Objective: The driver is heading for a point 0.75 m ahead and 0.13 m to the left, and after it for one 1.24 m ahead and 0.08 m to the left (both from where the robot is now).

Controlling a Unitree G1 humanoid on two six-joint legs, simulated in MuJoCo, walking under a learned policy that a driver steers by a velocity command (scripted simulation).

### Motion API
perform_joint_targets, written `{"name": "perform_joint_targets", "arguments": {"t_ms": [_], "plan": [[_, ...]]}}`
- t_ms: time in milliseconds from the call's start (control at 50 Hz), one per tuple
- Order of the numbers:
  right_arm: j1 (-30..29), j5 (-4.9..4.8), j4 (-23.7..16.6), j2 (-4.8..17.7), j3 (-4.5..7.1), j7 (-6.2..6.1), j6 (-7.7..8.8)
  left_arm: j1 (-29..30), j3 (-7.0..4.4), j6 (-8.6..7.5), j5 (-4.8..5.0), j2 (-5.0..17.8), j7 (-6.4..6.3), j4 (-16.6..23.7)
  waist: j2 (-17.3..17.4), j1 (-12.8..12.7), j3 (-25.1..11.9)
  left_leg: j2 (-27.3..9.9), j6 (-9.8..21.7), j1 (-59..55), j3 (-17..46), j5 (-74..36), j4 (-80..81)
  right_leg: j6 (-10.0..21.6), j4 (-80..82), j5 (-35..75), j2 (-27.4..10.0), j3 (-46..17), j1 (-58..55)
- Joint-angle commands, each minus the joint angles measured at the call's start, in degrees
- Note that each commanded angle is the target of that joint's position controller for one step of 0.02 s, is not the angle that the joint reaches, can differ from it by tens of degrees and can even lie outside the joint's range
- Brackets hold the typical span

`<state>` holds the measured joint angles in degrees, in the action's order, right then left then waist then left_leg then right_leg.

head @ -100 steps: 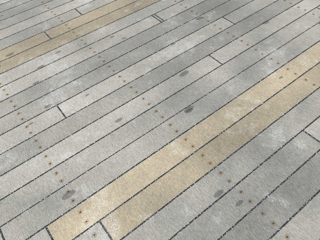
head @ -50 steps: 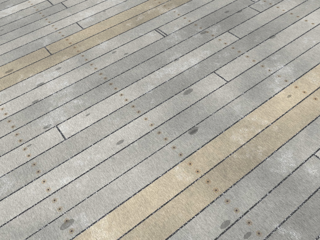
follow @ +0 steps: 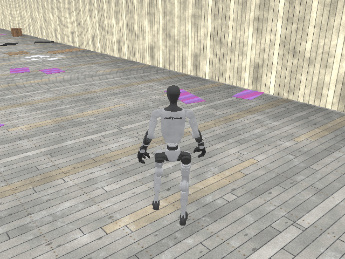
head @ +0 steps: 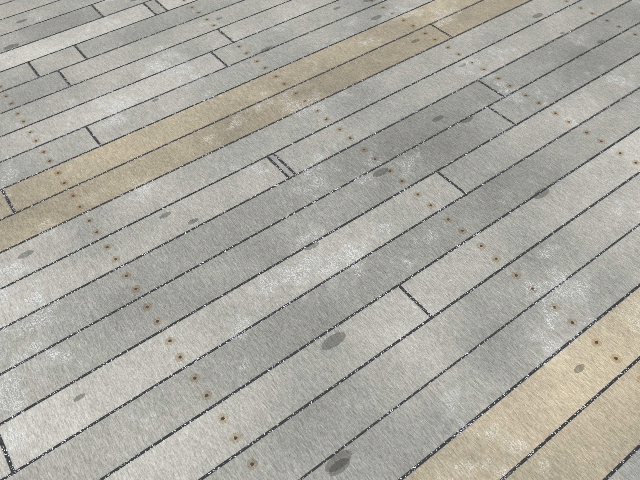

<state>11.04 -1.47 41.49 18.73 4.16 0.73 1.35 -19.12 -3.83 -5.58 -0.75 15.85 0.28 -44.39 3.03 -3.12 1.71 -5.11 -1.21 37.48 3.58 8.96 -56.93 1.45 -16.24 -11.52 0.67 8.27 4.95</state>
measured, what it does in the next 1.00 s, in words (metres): walks ahead, turning left: left foot, then right foot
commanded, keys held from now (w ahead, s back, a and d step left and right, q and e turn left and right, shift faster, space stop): w+q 0.56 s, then w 0.02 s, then w+e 0.32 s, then e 0.10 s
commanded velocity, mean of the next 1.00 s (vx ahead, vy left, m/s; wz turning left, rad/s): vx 0.49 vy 0.00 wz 0.30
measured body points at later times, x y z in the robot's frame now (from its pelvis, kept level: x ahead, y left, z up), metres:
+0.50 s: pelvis +0.26 +0.08 +0.00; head +0.30 +0.10 +0.45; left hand +0.37 +0.39 -0.09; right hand +0.42 -0.17 -0.10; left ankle +0.25 +0.14 -0.75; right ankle +0.42 -0.09 -0.67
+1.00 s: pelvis +0.55 +0.09 +0.00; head +0.59 +0.08 +0.45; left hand +0.52 +0.37 -0.11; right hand +0.79 -0.11 -0.10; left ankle +0.58 +0.28 -0.68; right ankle +0.57 +0.03 -0.75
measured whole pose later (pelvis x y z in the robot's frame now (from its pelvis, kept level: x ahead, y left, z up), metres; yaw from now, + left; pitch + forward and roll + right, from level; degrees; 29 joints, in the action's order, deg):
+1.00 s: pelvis +0.55 +0.09 +0.00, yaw +16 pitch +1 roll +1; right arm 8.6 1.2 39.0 17.1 2.7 -0.5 4.5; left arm -20.0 -2.5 -3.8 0.4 15.3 1.0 -43.5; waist 1.8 -2.8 2.9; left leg -2.5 -2.5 33.4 5.0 14.6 -51.6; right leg 4.7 -18.7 -8.6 5.9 -5.1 10.6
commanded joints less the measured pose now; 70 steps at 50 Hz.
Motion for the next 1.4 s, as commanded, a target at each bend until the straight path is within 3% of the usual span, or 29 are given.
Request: {"name": "perform_joint_targets", "arguments": {"t_ms": [20, 160, 200, 240, 260, 280, 300, 320, 360, 440, 560, 660, 720, 740, 760, 780, 800, 840, 860, 900, 1000, 1120, 1200, 1220, 1240, 1260, 1280, 1320, 1400], "plan": [[-2.30, 0.13, -4.22, 0.18, -0.50, 1.03, 0.57, 4.83, -2.15, -0.88, 0.31, 8.46, -0.66, 3.94, -6.11, 1.16, 1.78, -1.38, 0.03, 1.42, 0.25, -7.96, 9.03, 8.58, 9.13, 12.77, -15.00, -5.58, -0.34], [-11.62, 0.14, -9.28, 1.12, -0.52, 3.07, 0.60, 0.54, -3.47, 1.19, 2.05, 12.05, -0.94, 0.83, -5.82, -0.57, 3.66, 1.29, 4.68, -0.47, -5.76, -3.65, 20.59, 6.11, 3.93, 24.74, -17.66, 0.89, -9.39], [-7.70, 0.33, -9.28, 3.33, 0.74, 3.07, 0.22, 0.92, -3.96, 2.03, 2.52, 13.94, -1.28, 0.88, -8.00, 2.66, -0.71, 5.46, 7.17, -8.79, -9.30, 2.09, 20.78, 4.83, -5.73, 45.14, -17.22, 2.90, -10.71], [9.49, -0.06, -4.84, 9.09, 4.16, 1.83, -0.47, 1.54, -3.30, 2.53, 2.53, 12.94, -1.73, 1.56, -5.96, 11.98, -9.94, 9.12, 11.23, -34.49, -8.25, -1.06, 25.54, 1.32, -29.56, 44.21, -13.57, 5.59, 0.10], [12.85, -0.42, -3.85, 14.88, 5.35, 0.54, -0.93, -1.47, -1.15, 1.94, -0.20, 5.93, -1.57, 3.74, 7.46, 9.20, -13.57, -4.49, 17.22, -52.70, 14.73, -1.00, 26.43, -2.02, -49.60, -0.23, -7.48, 4.99, 22.23], [11.49, 0.01, -6.58, 16.50, 4.90, 1.07, 0.33, -2.10, 0.19, -0.16, 0.31, 4.59, -1.03, 6.32, 10.43, 7.11, -23.64, -14.67, 27.18, -62.06, 45.96, 12.27, 36.87, -3.50, -63.09, -24.99, 1.91, -8.84, 36.52], [10.96, 0.21, -6.11, 11.16, 3.49, 1.53, 1.17, 5.44, -1.18, -1.51, 2.69, 10.20, -0.40, 7.52, 2.33, 10.33, -18.60, -13.34, 23.33, -59.33, 40.30, 13.39, 40.74, -2.61, -64.23, -20.02, -1.55, -14.07, 42.79], [8.88, 0.15, -5.61, 9.11, 2.86, 1.52, 1.80, 7.53, -1.00, -2.33, 3.26, 10.18, -0.24, 8.44, 1.60, 8.92, -11.24, -11.19, 21.09, -51.66, 31.76, 9.97, 40.96, -1.44, -60.12, -14.57, -3.80, -13.18, 43.60], [2.69, 0.49, -6.36, 5.89, 1.73, 1.27, 2.04, 6.53, -1.33, -2.27, 0.15, 9.43, -1.15, 6.99, -2.29, 3.77, -5.65, -6.09, 17.48, -37.46, 20.33, -5.76, 40.87, -1.70, -51.17, -7.77, -7.37, -13.16, 35.86], [1.54, 0.73, -6.28, 6.23, 1.80, 0.07, 2.56, 6.14, -0.99, -0.08, -0.30, 7.60, -0.92, 6.95, -1.36, 1.80, -3.84, -3.18, 18.31, -26.26, 14.68, -14.53, 43.87, -4.81, -43.15, -3.27, -7.11, -11.87, 29.88], [6.77, 0.11, -3.59, 8.05, 2.27, -1.49, 1.78, 19.26, 0.51, -0.58, 0.46, 4.52, -0.01, 10.24, 1.42, 6.84, -1.28, 0.35, 13.88, -23.19, 12.26, -6.25, 43.10, -5.83, -19.00, 15.72, -2.31, -11.21, 25.49], [10.18, 0.52, -0.74, 7.04, 1.70, -1.59, 1.65, 20.27, 0.01, -1.52, 1.15, 6.65, 1.71, 10.30, 3.23, 7.59, -0.41, -5.33, 12.78, -31.94, 15.39, -5.25, 39.08, -2.32, -13.33, 14.61, -3.06, -11.82, 24.82], [9.43, 0.73, -0.16, 7.48, 1.66, -1.38, 1.32, 14.76, -0.71, -1.44, 1.17, 7.66, 1.38, 9.39, 6.41, 3.87, -1.92, -5.49, 11.40, -36.16, 13.45, -25.91, 32.14, 2.31, -10.72, 7.17, -0.54, -8.07, 17.70], [8.98, 0.93, -0.51, 5.77, 0.92, -1.41, 1.28, 7.23, -1.85, -1.59, 0.74, 10.44, 1.28, 7.40, 3.39, 0.65, -7.19, -2.34, 9.87, -35.21, 9.66, -32.78, 21.41, 4.85, -11.00, 10.45, -2.03, -9.59, 7.76], [13.48, 1.41, -1.80, 3.04, -0.12, -1.52, 1.59, 0.19, -3.00, -1.83, -0.48, 15.44, 1.48, 6.64, -6.17, 0.53, -17.23, 4.07, 5.85, -20.84, 5.30, -19.17, 3.28, 12.37, -12.15, 12.25, -12.44, -26.93, -12.72], [16.76, 1.58, -1.51, 1.76, -0.74, -1.62, 2.25, -3.91, -3.36, -1.32, 1.00, 15.01, 2.39, 4.30, -19.65, 0.69, -19.78, 10.22, 2.31, -4.33, 2.59, 20.12, -10.71, 17.78, -3.73, -0.72, -19.71, -48.43, -23.58], [12.08, 1.11, -2.21, 5.82, -0.11, -1.26, 2.89, -3.18, -1.79, -1.06, 2.57, 10.39, 2.67, 4.64, -14.78, -0.37, -14.14, 7.37, 2.80, 3.12, 5.67, 21.57, -15.29, 15.68, -0.63, -11.70, -19.14, -51.17, -21.38], [2.43, 1.18, -4.09, 6.33, 0.09, -0.86, 4.07, 2.47, -0.94, 0.06, 1.54, 8.07, 2.25, 5.94, -4.77, -0.09, -2.11, 3.63, 3.04, 4.90, 2.79, 12.87, -11.98, 12.65, 1.72, -4.77, -14.69, -38.41, -7.82], [1.79, 1.76, -4.66, 5.62, 0.20, -0.73, 4.53, 3.17, -0.85, 0.21, 1.04, 8.04, 1.98, 6.19, -4.94, 1.26, -0.91, 2.19, 2.60, 3.54, 2.60, 9.85, -8.31, 12.70, 2.50, 0.83, -13.21, -35.93, -4.33], [2.37, 2.61, -4.80, 4.15, 0.18, -0.80, 4.61, 3.22, -0.43, 0.33, 0.93, 6.85, 1.51, 6.32, -6.55, 2.60, -2.73, 1.33, 1.30, -0.47, 2.13, 6.88, -3.12, 12.35, 4.17, 6.79, -10.02, -32.12, -2.23], [-2.20, 2.83, -5.72, 1.81, -0.41, -1.68, 3.45, 1.59, -1.83, 1.45, 1.57, 10.77, -0.51, 4.78, -7.57, 2.73, -3.48, 4.65, -3.01, -4.48, -0.47, 1.11, 10.50, 11.26, -0.40, 39.15, -7.17, -23.01, 3.70], [-11.84, 1.81, -7.32, 1.41, -0.47, -0.34, 3.38, -2.46, -2.23, 4.83, 2.29, 10.29, -2.97, 3.13, -8.94, 0.15, -4.76, 9.08, -2.18, -9.48, 1.43, -9.52, 25.00, 6.30, -4.87, 30.54, -5.49, -27.14, 2.85], [-8.47, 1.99, -6.17, 4.27, 0.69, -0.24, 4.53, 1.73, -2.42, 5.68, 1.87, 9.59, -3.44, 5.34, -10.19, 3.13, -5.23, 8.29, 0.12, -15.15, 3.49, -7.92, 32.35, 5.72, -11.84, 26.25, -5.60, -33.70, -0.06], [-5.16, 2.41, -5.48, 4.96, 0.99, -0.60, 4.93, 3.52, -2.11, 5.71, 1.94, 8.69, -3.24, 6.35, -8.93, 5.23, -7.24, 6.25, 1.90, -22.51, 3.22, -14.83, 37.33, 4.07, -17.11, 24.99, -2.97, -32.49, 1.60], [-0.73, 3.35, -5.27, 7.87, 1.54, -1.27, 4.86, 2.84, -1.16, 5.55, 1.05, 5.92, -2.92, 7.71, -2.12, 5.97, -14.08, -4.00, 6.21, -37.12, 10.95, -30.56, 34.54, 1.62, -29.53, 10.45, 0.83, -28.30, 8.74], [-0.92, 4.33, -5.49, 8.78, 1.27, -1.71, 3.72, -8.98, -0.18, 5.47, 1.37, 2.17, -2.69, 6.90, 11.28, 0.39, -19.42, -18.73, 17.77, -51.90, 27.81, -50.09, 30.87, -1.62, -43.55, -31.27, 9.67, -22.94, 23.53], [-0.43, 2.16, -5.19, 5.87, 1.18, -1.47, 2.47, -12.83, -1.10, 6.01, 1.56, 8.98, -2.42, 5.29, 9.20, 0.62, -21.00, -22.44, 20.00, -48.40, 33.05, -37.16, 32.17, -3.33, -51.47, -30.90, 4.05, -20.00, 26.32], [-5.53, 1.88, -6.48, 1.67, -0.19, -1.58, 1.10, -3.79, -2.86, 7.97, 2.12, 12.81, -3.03, 5.54, 1.00, 2.10, -10.33, -13.38, 14.77, -37.06, 19.62, -21.97, 35.00, -6.50, -55.21, -21.87, 0.96, -16.88, 28.77], [-8.38, 3.07, -5.23, 3.58, 0.18, -2.03, -0.15, -1.16, -1.91, 9.38, 1.87, 7.66, -2.94, 7.85, 4.99, 1.34, -4.41, -7.05, 14.28, -23.72, 7.53, -12.23, 41.23, -7.43, -49.79, -14.31, -0.93, -11.77, 23.81]]}}
Velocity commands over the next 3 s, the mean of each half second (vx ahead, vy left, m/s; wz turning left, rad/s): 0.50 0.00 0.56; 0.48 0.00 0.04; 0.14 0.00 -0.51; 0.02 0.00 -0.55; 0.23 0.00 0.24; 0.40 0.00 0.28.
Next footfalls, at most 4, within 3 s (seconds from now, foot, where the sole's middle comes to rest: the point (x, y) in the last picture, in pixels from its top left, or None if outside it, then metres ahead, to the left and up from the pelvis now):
0.24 left None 0.29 0.15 -0.78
0.74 right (342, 424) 0.61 0.04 -0.78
1.24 left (251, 344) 0.80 0.26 -0.78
1.68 right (357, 377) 0.72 0.01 -0.78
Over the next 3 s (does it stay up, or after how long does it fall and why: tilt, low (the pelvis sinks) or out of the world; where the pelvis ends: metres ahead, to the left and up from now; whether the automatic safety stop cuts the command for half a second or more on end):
stays up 1.05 0.19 0.00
